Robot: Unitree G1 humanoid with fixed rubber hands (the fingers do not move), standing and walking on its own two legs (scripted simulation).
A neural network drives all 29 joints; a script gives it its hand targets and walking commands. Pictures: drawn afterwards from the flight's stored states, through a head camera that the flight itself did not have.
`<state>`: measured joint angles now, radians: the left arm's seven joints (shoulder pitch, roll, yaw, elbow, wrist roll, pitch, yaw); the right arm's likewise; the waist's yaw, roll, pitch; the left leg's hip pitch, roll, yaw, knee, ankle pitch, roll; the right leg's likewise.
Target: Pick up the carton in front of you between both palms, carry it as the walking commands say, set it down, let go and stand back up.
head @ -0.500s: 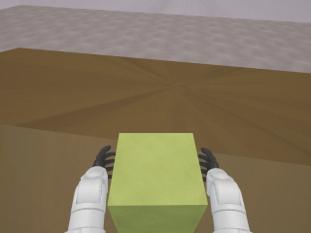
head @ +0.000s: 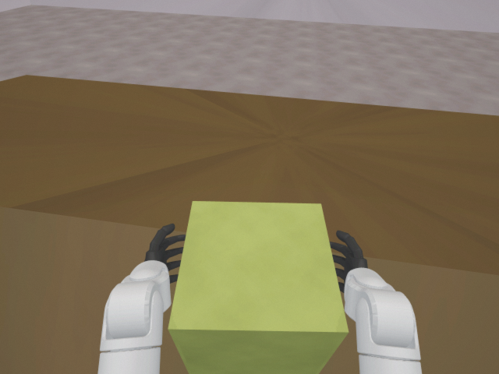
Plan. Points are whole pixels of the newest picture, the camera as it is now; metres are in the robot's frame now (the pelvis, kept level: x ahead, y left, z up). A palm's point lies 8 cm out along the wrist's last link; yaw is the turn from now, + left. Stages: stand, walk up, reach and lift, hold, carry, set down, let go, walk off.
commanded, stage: carry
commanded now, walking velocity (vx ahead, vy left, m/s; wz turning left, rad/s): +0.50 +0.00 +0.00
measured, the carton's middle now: (254, 295) +0.28 -0.01 +0.02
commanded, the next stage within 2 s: none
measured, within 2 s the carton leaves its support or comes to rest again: neither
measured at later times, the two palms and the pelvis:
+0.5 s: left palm (182, 165) +0.51 +0.14 +0.12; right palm (324, 163) +0.53 -0.16 +0.11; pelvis +0.26 -0.03 +0.03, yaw +2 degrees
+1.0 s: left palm (196, 103) +0.86 +0.15 +0.10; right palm (297, 107) +0.84 -0.15 +0.10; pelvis +0.59 +0.02 +0.03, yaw -3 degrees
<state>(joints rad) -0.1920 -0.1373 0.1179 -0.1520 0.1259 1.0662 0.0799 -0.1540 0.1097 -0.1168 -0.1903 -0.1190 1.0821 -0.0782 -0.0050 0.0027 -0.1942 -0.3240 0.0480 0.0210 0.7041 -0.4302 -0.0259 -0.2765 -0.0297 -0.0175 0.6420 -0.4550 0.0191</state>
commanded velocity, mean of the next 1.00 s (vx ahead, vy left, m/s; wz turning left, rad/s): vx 0.50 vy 0.00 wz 0.00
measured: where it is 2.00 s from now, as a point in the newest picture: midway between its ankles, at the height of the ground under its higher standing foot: (256, 219)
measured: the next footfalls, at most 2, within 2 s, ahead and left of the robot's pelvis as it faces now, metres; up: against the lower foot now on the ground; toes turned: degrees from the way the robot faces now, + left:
right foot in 0.28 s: +0.23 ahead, -0.10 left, +0.00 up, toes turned -9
left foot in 0.72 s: +0.60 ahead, +0.09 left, +0.00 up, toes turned +10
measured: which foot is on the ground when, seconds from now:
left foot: down 0.00-0.30, up 0.32-0.70, down 0.72-1.00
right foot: down 0.00-0.10, up 0.12-0.26, down 0.28-0.74, up 0.76-1.00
